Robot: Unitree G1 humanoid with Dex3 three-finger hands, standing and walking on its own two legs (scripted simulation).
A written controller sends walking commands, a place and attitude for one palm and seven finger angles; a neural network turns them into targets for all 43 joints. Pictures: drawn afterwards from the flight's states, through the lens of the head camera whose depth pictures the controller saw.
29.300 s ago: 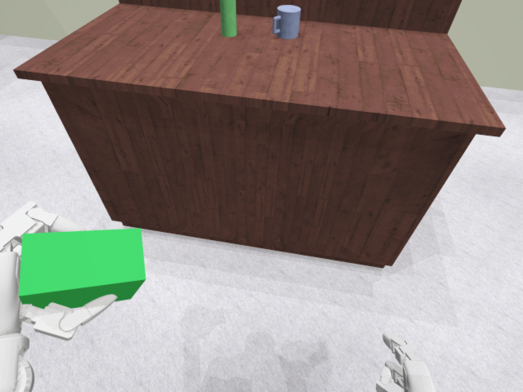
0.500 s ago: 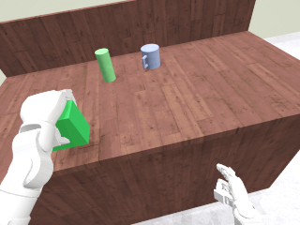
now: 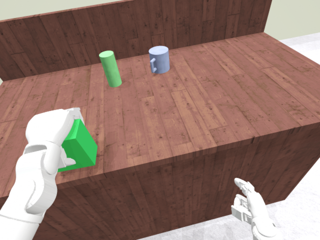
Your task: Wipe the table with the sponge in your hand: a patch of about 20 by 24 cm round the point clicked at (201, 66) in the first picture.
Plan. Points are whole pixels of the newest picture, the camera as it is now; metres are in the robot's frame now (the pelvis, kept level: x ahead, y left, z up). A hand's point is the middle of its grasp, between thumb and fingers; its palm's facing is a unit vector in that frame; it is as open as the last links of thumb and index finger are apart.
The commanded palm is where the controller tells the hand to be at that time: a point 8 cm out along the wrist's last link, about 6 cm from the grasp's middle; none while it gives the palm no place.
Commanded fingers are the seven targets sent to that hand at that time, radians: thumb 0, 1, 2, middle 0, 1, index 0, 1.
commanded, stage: lower the sponge onto the table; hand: left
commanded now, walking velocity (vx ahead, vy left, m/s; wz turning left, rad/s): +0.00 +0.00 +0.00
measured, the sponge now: (71, 150) +0.26 +0.28 +0.11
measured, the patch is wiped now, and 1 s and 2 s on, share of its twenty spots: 0.00 0.20 0.30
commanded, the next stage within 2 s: wipe forward along the first lane in 0.76 s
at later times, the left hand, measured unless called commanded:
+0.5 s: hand (70, 143) +0.27 +0.28 +0.13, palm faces +0.07 -0.06 -1.00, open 10.2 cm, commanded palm +0.23 +0.27 +0.20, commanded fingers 0.00 0.10 1.30 -1.20 -1.60 -1.20 -1.60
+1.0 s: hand (71, 145) +0.27 +0.28 +0.12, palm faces +0.06 -0.04 -1.00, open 10.2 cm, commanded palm +0.24 +0.27 +0.18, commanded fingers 0.00 0.10 1.30 -1.20 -1.60 -1.20 -1.60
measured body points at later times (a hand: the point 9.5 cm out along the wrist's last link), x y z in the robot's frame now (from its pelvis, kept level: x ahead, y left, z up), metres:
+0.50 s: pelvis +0.01 +0.00 +0.00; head -0.01 -0.05 +0.45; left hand +0.26 +0.27 +0.19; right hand +0.26 -0.19 -0.08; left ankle +0.04 +0.11 -0.74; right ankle +0.02 -0.08 -0.74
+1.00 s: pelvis +0.01 +0.00 +0.00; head +0.00 -0.05 +0.45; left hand +0.26 +0.28 +0.18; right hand +0.26 -0.19 -0.08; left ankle +0.04 +0.11 -0.74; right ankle +0.02 -0.08 -0.74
